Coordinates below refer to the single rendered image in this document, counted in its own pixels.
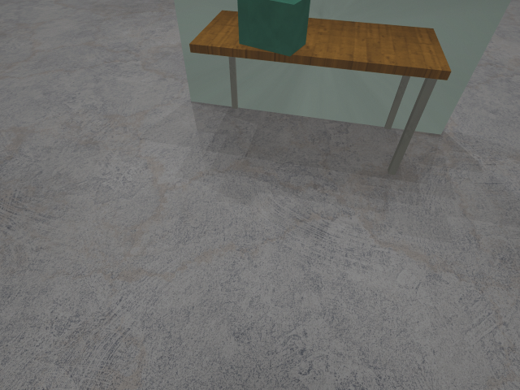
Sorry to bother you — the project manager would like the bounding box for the carton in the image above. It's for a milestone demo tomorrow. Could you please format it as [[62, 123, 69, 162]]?
[[237, 0, 310, 56]]

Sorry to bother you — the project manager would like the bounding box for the table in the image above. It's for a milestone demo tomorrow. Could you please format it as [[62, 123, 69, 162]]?
[[189, 11, 451, 175]]

